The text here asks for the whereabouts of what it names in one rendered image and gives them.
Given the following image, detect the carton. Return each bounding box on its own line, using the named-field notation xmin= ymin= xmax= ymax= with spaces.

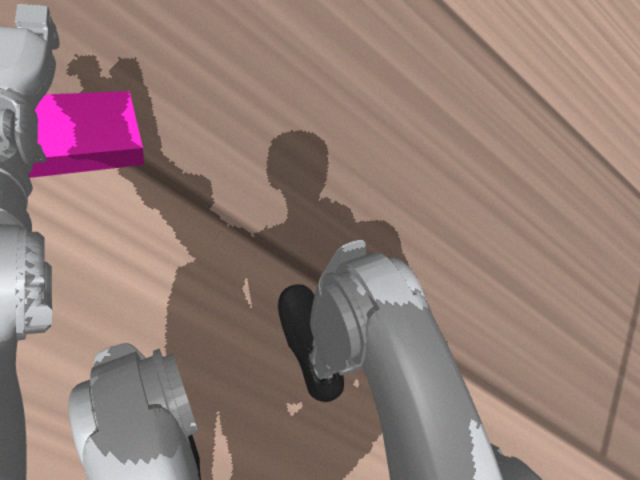
xmin=28 ymin=91 xmax=144 ymax=178

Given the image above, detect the right robot foot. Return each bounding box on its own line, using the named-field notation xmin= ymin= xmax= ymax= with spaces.
xmin=278 ymin=284 xmax=344 ymax=402

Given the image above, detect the left robot arm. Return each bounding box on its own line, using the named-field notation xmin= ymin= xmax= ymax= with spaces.
xmin=0 ymin=88 xmax=52 ymax=480

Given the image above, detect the left robot hand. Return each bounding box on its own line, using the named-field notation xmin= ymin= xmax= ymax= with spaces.
xmin=0 ymin=4 xmax=59 ymax=163

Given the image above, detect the right robot hand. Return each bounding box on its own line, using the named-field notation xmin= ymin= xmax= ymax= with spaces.
xmin=490 ymin=443 xmax=542 ymax=480

